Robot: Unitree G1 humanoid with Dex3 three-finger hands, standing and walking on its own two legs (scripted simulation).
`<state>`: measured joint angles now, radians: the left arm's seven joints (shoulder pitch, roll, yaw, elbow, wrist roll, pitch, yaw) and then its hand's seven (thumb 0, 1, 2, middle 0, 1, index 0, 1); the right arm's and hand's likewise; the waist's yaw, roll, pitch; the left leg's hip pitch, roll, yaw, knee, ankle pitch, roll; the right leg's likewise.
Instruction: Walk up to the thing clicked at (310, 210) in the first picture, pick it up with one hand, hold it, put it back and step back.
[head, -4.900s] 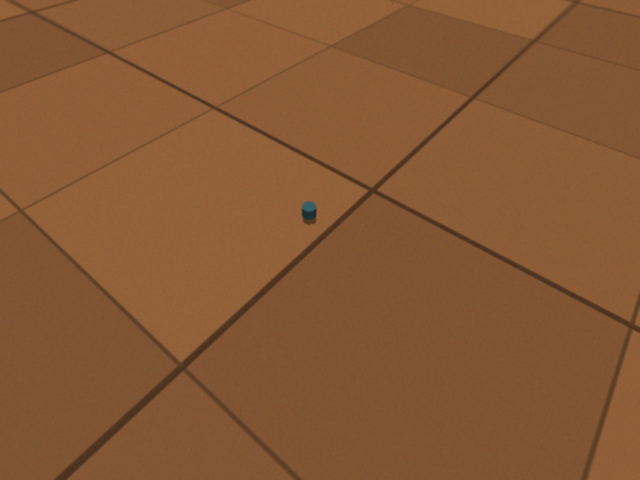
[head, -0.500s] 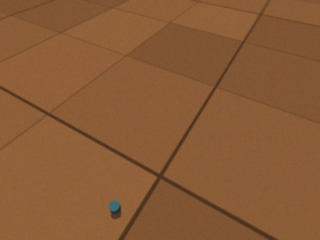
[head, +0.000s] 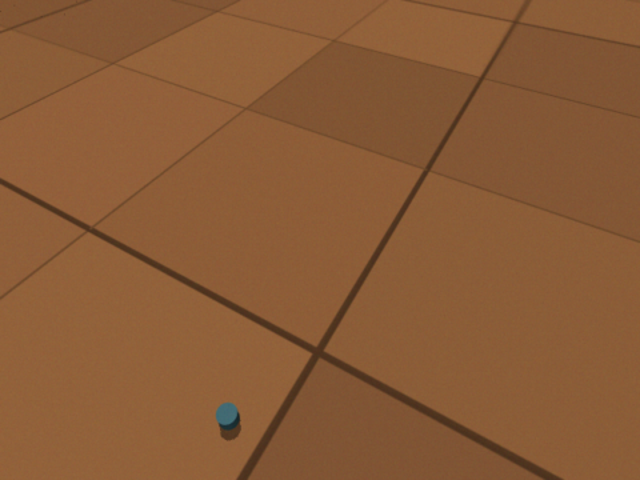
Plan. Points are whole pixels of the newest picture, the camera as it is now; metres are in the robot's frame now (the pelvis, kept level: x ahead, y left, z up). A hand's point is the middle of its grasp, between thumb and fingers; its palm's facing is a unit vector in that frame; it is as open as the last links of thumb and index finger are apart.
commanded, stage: walk up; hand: left
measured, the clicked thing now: (228, 416) +0.42 +0.26 -0.76
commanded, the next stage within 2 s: stand in 0.30 s
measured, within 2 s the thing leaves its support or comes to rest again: neither
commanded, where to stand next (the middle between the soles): +0.04 +0.02 m, yaw +0 degrees
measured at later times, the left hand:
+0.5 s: hand out of the picture +0.08 +0.25 -0.16, palm faces -0.01 -0.94 -0.34, open 7.4 cm
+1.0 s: hand out of the picture +0.09 +0.25 -0.16, palm faces -0.03 -0.94 -0.34, open 7.4 cm
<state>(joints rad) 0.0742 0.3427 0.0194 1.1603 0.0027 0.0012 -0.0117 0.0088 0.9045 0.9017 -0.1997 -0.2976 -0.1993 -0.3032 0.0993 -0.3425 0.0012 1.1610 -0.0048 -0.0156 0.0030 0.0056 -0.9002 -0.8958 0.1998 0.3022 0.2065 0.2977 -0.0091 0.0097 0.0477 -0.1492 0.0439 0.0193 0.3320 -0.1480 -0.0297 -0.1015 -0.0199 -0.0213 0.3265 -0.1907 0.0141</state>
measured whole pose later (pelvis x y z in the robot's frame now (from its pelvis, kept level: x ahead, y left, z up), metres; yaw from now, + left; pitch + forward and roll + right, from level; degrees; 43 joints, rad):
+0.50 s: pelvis +0.01 +0.00 +0.00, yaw +0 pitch -2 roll +0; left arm 0.10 0.35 0.01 1.14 0.01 -0.01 -0.01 0.01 0.90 0.90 -0.20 -0.30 -0.20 -0.30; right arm 0.08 -0.35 0.00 1.14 -0.01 -0.01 0.00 0.01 -0.90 -0.90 0.20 0.30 0.21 0.30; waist 0.00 0.00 0.05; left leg -0.13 0.04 0.02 0.32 -0.15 -0.03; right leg -0.09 -0.02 -0.02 0.32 -0.20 0.02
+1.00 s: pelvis +0.01 +0.00 +0.00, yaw +0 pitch -2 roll +0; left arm 0.11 0.35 0.00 1.13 0.01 -0.01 0.00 0.01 0.90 0.90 -0.20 -0.30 -0.20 -0.30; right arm 0.10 -0.35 0.00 1.14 -0.01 -0.01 0.01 0.01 -0.90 -0.90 0.20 0.30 0.21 0.30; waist 0.00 0.00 0.05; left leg -0.13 0.04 0.02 0.31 -0.16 -0.03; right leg -0.08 -0.02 -0.02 0.32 -0.20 0.01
